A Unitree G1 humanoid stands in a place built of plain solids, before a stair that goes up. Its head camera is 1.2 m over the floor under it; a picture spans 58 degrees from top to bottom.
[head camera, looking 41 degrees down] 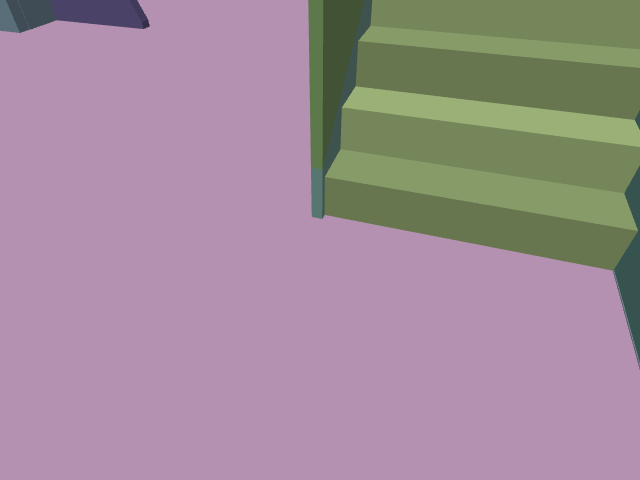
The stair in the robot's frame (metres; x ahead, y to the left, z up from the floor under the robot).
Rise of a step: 0.20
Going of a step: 0.25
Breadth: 1.18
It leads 18 degrees to the right of straight ahead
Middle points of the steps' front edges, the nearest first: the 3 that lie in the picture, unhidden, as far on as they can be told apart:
1.37 -0.58 0.20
1.61 -0.66 0.41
1.84 -0.73 0.61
